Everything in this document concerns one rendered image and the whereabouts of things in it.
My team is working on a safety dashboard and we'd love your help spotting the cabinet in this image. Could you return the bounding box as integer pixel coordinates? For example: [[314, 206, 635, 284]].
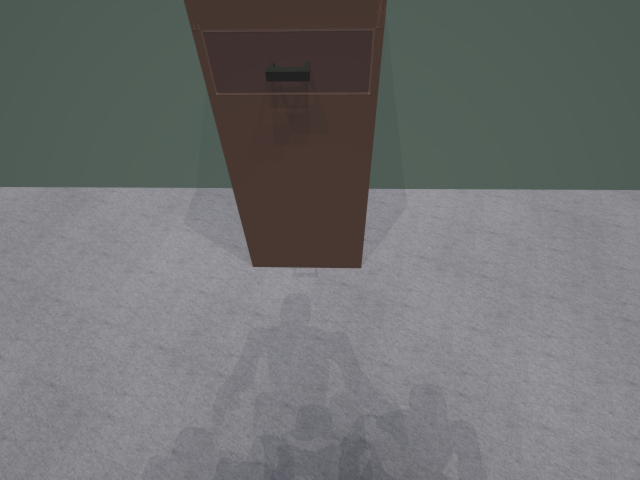
[[184, 0, 387, 268]]

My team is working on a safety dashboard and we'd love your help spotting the handle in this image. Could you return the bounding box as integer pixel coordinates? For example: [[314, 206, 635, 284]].
[[265, 62, 310, 82]]

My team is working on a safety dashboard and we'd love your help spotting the drawer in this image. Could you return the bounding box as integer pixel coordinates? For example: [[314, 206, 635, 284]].
[[203, 28, 373, 93]]

